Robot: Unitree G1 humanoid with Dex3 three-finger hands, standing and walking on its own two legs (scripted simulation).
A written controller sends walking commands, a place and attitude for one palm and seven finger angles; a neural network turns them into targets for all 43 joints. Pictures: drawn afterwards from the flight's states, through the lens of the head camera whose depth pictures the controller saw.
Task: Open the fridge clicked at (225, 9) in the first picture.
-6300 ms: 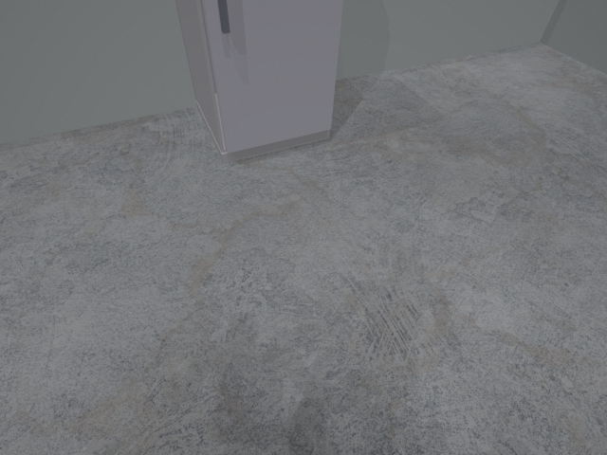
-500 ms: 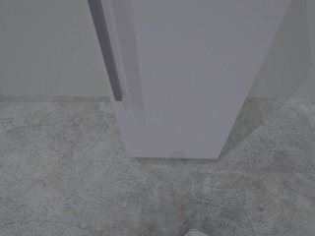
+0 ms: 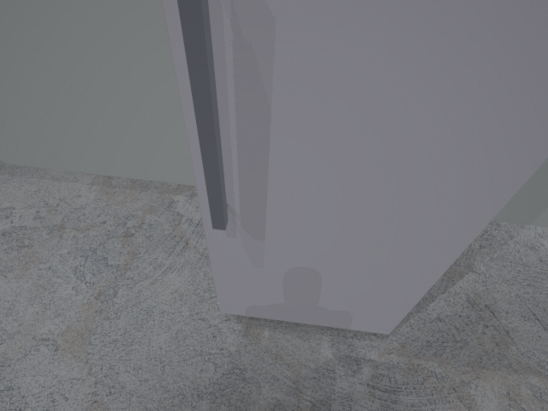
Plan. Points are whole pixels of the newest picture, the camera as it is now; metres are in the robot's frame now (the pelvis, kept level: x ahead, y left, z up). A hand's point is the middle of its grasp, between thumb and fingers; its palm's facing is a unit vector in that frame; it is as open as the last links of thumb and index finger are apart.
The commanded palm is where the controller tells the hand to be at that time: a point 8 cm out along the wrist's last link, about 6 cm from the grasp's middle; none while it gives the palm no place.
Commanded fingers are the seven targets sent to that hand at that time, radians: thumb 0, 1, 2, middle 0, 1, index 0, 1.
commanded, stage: come to a stop and stand still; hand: left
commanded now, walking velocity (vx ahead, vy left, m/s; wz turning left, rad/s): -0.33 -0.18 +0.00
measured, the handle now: (211, 115) +0.49 +0.16 +0.17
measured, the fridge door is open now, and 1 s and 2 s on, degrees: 0 0 0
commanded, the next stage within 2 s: look again from close up in 1.74 s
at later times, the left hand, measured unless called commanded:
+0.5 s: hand out of the picture +0.05 +0.15 -0.16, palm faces -0.02 -0.96 -0.29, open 7.3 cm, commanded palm none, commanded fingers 0.00 0.90 0.90 -0.20 -0.30 -0.20 -0.30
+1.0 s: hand out of the picture -0.03 +0.09 -0.16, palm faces +0.01 -0.98 -0.20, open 7.3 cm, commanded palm none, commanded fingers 0.00 0.90 0.90 -0.20 -0.30 -0.20 -0.30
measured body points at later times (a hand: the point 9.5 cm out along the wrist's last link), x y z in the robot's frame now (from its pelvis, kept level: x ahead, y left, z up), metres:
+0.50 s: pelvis -0.02 -0.05 +0.00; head -0.01 -0.08 +0.45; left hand +0.05 +0.20 -0.14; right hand +0.01 -0.30 -0.17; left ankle +0.04 +0.10 -0.72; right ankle -0.02 -0.16 -0.73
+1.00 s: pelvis -0.04 -0.08 +0.01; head -0.03 -0.09 +0.46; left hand -0.03 +0.14 -0.15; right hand -0.06 -0.29 -0.16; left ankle -0.05 +0.06 -0.73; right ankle -0.02 -0.16 -0.73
